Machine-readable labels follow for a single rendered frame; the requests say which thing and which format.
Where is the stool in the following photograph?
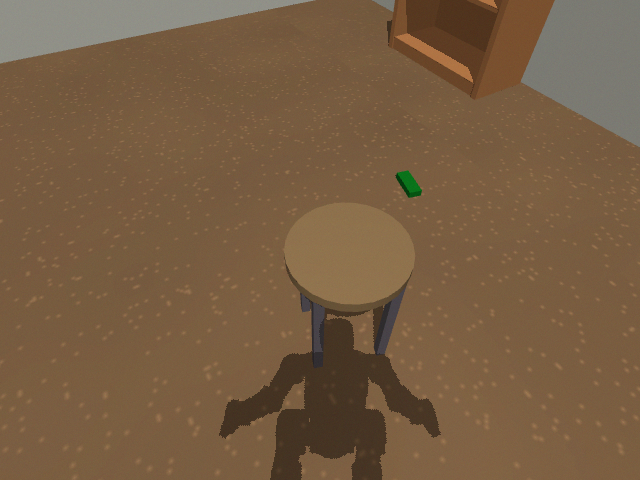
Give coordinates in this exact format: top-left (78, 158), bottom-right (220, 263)
top-left (284, 203), bottom-right (415, 368)

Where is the bookshelf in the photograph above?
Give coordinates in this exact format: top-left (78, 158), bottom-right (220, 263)
top-left (389, 0), bottom-right (555, 100)

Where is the small box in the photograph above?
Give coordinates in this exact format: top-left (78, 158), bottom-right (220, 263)
top-left (396, 171), bottom-right (422, 198)

